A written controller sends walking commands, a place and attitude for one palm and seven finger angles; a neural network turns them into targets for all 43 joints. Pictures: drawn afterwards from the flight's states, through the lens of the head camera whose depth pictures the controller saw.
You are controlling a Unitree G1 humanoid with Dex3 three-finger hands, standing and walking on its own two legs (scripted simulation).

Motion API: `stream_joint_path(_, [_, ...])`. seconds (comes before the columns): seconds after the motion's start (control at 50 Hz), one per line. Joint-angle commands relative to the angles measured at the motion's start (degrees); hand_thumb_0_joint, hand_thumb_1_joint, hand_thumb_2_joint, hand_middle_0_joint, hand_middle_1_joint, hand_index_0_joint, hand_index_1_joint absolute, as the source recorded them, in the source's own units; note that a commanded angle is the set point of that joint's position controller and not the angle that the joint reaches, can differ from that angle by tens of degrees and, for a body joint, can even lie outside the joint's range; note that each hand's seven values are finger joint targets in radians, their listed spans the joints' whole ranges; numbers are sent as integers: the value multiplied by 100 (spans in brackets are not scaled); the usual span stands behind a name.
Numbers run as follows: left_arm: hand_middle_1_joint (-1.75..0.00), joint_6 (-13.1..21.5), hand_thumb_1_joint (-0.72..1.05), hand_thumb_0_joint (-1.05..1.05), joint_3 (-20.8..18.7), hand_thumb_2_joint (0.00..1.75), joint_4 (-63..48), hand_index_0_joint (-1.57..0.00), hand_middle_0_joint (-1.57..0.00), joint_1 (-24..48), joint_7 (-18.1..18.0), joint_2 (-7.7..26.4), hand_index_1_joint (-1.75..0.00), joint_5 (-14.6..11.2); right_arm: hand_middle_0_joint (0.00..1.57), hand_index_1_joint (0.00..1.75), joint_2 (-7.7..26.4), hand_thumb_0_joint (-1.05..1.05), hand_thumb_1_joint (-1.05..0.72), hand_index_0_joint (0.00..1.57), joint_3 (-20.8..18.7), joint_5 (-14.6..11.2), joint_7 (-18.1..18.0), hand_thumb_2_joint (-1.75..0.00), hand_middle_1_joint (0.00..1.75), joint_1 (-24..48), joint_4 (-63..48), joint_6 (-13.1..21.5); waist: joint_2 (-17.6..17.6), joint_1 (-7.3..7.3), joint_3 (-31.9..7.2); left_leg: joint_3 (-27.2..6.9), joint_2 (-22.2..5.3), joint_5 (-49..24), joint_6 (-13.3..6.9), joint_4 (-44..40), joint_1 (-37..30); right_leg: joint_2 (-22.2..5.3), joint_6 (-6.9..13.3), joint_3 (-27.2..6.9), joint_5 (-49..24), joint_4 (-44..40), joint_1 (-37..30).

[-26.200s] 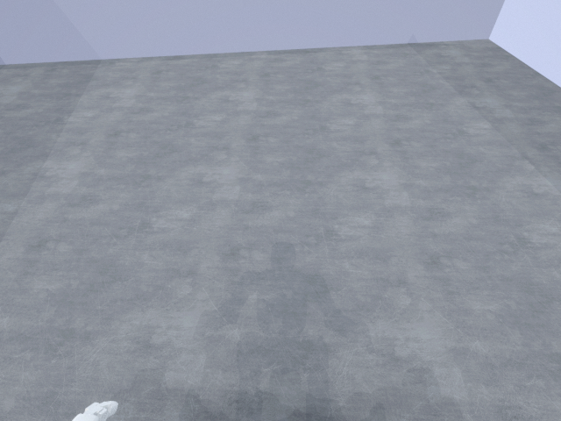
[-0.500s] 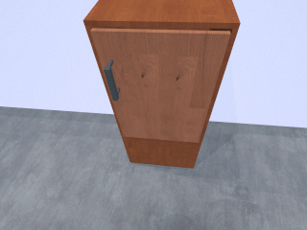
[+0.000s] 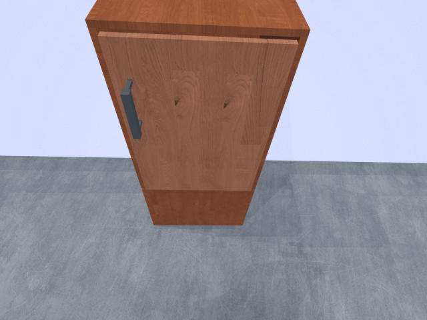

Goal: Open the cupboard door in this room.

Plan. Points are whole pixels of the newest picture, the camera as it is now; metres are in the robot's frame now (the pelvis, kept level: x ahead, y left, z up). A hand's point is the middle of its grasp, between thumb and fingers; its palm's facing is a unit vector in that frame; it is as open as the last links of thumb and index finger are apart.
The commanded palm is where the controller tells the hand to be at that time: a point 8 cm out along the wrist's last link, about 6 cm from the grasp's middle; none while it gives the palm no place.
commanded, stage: come to a stop and stand still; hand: left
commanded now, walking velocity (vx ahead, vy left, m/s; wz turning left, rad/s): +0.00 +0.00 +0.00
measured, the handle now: (133, 110) +0.56 +0.21 +0.03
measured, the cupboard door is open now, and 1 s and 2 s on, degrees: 0 0 0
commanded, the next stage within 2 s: look again from close up in 0.56 s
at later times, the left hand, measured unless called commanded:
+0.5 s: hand out of the picture +0.05 +0.14 -0.18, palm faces +0.09 -0.97 -0.22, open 7.2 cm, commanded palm none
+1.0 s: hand out of the picture +0.01 +0.17 -0.18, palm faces +0.06 -0.98 -0.19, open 7.4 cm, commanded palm none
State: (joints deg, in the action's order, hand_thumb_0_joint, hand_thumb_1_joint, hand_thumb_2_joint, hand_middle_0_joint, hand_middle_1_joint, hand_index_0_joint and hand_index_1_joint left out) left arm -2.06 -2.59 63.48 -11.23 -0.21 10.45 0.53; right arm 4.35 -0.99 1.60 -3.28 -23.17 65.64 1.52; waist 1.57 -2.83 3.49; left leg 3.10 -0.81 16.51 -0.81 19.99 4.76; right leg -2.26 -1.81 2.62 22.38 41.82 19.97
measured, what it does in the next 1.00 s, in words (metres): steps on the spot: right foot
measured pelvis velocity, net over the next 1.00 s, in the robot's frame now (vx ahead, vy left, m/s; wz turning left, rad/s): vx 0.01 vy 0.00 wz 0.01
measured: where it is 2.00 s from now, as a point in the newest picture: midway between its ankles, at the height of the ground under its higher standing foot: outside the picture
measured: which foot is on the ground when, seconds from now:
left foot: down 0.00-1.00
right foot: up 0.00-0.04, down 0.06-1.00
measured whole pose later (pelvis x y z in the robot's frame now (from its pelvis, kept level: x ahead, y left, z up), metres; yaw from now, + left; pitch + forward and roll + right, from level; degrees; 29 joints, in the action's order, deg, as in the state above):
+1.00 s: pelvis +0.01 +0.00 -0.01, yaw +1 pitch -2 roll +0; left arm 0.4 0.1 63.0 -17.3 -1.8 7.9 0.9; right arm 9.7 0.1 1.0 -1.7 -17.1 60.7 0.7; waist -1.1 0.7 0.5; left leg 4.6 -0.2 16.9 -1.5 29.3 10.2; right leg -3.1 -0.7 4.2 16.2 29.7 11.2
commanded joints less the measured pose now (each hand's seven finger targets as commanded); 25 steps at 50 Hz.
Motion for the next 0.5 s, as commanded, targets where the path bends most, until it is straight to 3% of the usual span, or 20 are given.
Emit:
stream_joint_path(0.0, [-30,230,90,0,25,90,-284,-20,-20,-188,-4,115,-30,-38,20,30,1058,0,-90,20,-226,-51,-36,-90,30,-245,-45,1,-1132,249,-320,-783,-1104,-3596,-370,400,-140,69,70,235,-1131,-1790,-709])
stream_joint_path(0.02, [-30,272,90,0,13,90,-182,-20,-20,-388,-38,233,-30,-28,20,30,924,0,-90,20,-220,-90,-17,-90,30,-314,-58,9,-804,310,-432,-653,-927,-3011,-168,646,320,-127,111,90,-1980,-2187,-1470])
stream_joint_path(0.04, [-30,315,90,0,-14,90,-79,-20,-20,-696,-108,492,-30,-21,20,30,720,0,-90,20,-170,-133,23,-90,30,-336,-91,29,-180,401,-749,-424,-725,-1830,62,940,1124,-775,284,-524,-3284,-1964,-2502])
stream_joint_path(0.06, [-30,343,90,0,-24,90,40,-20,-20,-790,-157,707,-30,-30,20,30,492,0,-90,20,-107,-158,58,-90,30,-278,-133,17,479,398,-771,-103,-369,-49,240,1008,1646,-1487,623,-998,-4305,-1792,-2784])
stream_joint_path(0.08, [-30,333,90,0,-10,90,12,-20,-20,-734,-170,777,-30,-39,20,30,482,0,-90,20,-123,-142,56,-90,30,-193,-177,-29,514,421,-550,-85,-264,937,249,1239,1572,-1763,900,-945,-4634,-1918,-2426])
stream_joint_path(0.1, [-30,373,90,0,-36,90,-2,-20,-20,-674,-191,734,-30,-24,20,30,470,0,-90,20,-124,-126,40,-90,30,-143,-159,-102,1017,395,-547,-118,-332,1252,283,1551,1404,-1653,1051,-1050,-4844,-2030,-2167])
stream_joint_path(0.12, [-30,369,90,0,-13,90,-25,-20,-20,-507,-201,666,-30,-16,20,30,534,0,-90,20,-133,-118,40,-90,30,-113,-128,-146,1098,368,-339,-172,-389,1315,282,1708,1320,-1573,1092,-948,-4778,-2105,-1845])
stream_joint_path(0.18, [-30,327,90,0,50,90,-108,-20,-20,-105,-229,471,-30,-25,20,30,444,0,-90,20,-127,-123,64,-90,30,-221,18,-162,683,195,-156,-170,-462,513,261,1085,1025,-1246,950,-507,-4126,-1950,-1528])
stream_joint_path(0.22, [-30,307,90,0,84,90,-148,-20,-20,2,-214,399,-30,-74,20,30,489,0,-90,20,-116,-102,74,-90,30,-280,122,-129,266,122,-167,-179,-486,-910,253,420,403,-918,656,-305,-3037,-1869,-1018])
stream_joint_path(0.24, [-30,290,90,0,104,90,-157,-20,-20,7,-198,311,-30,-91,20,30,554,0,-90,20,-114,-86,73,-90,30,-185,122,-110,4,162,-16,-279,-606,-1303,222,287,282,-681,502,-185,-2377,-1916,-763])
stream_joint_path(0.26, [-30,281,90,0,111,90,-159,-20,-20,-40,-186,243,-30,-77,20,30,636,0,-90,20,-111,-77,77,-90,30,-33,79,-104,-114,218,80,-278,-705,-1376,184,238,311,-533,377,-148,-1908,-2059,-671])
stream_joint_path(0.28, [-30,248,90,0,71,90,-203,-20,-20,-70,-195,212,-30,-16,20,30,613,0,-90,20,-136,-87,103,-90,30,39,41,-143,5,228,212,-256,-703,-850,178,208,412,-456,332,-159,-1008,-2331,-544])
stream_joint_path(0.32, [-30,236,90,0,75,90,-189,-20,-20,-85,-172,277,-30,-11,20,30,630,0,-90,20,-98,-81,113,-90,30,264,1,-113,-405,257,571,-259,-671,-984,153,79,605,-449,287,-191,-1169,-2341,-560])
stream_joint_path(0.34, [-30,264,90,0,92,90,-159,-20,-20,-201,-172,276,-30,-20,20,30,637,0,-90,20,-91,-80,99,-90,30,284,-14,-99,-435,266,440,-241,-668,-1256,138,122,536,-468,295,-213,-1623,-2311,-743])
stream_joint_path(0.4, [-30,308,90,0,114,90,-108,-20,-20,-392,-190,319,-30,-22,20,30,715,0,-90,20,-95,-87,72,-90,30,359,-69,-83,-287,256,47,-168,-695,-1659,157,232,191,-536,301,-202,-2600,-2205,-1023])
stream_joint_path(0.48, [-30,333,90,0,122,90,-101,-20,-20,-455,-193,408,-30,-20,20,30,838,0,-90,20,-99,-95,71,-90,30,510,-127,-90,-90,251,-241,-138,-698,-1736,164,203,-46,-546,297,-205,-2973,-2193,-1203])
